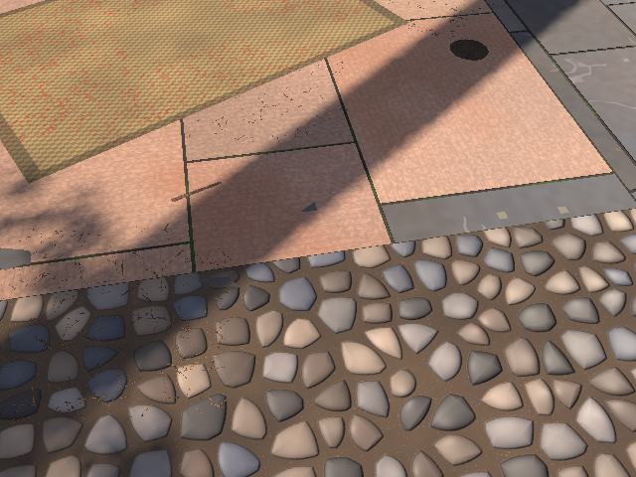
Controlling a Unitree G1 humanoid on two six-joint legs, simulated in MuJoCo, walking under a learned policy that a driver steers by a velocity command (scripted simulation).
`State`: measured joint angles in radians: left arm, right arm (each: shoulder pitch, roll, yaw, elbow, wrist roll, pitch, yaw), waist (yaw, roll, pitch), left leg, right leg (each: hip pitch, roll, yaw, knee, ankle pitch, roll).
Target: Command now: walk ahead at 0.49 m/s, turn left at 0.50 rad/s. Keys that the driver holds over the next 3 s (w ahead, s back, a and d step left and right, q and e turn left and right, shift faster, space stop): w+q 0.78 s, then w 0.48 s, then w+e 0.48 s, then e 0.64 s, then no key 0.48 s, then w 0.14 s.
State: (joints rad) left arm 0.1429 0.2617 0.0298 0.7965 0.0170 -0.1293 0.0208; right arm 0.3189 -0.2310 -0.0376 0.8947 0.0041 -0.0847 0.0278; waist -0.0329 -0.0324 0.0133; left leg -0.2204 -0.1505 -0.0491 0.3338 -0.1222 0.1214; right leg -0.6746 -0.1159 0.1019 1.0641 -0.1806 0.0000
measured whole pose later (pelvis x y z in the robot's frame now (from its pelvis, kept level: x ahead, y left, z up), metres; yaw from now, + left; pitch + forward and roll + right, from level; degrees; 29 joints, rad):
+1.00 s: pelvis +0.48 +0.13 +0.00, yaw +33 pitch +2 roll +0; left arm 0.18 0.30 0.05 0.75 0.00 -0.10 0.00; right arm 0.30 -0.25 -0.06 0.71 0.00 -0.07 0.03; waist -0.02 -0.04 0.02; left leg -0.22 -0.10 -0.01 0.36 -0.17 0.10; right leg -0.66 -0.13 0.04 1.08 -0.23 0.02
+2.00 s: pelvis +0.93 +0.38 +0.00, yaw +13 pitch +2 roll +0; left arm 0.27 0.33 0.08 0.66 -0.02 0.03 0.03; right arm 0.13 -0.25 -0.05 0.70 -0.02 -0.06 0.00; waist 0.01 -0.04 0.04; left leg -0.33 0.01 0.05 0.45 -0.16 0.02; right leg -0.55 0.00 0.05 1.16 -0.46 0.07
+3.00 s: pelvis +1.02 +0.38 -0.01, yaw -7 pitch -1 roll +0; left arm 0.26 0.26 0.05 0.72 0.00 0.00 0.01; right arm 0.22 -0.24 -0.02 0.81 0.00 -0.02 -0.02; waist 0.00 0.00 -0.01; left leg -0.21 0.00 0.00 0.55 -0.34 0.02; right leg -0.31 0.03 0.04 0.66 -0.37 -0.02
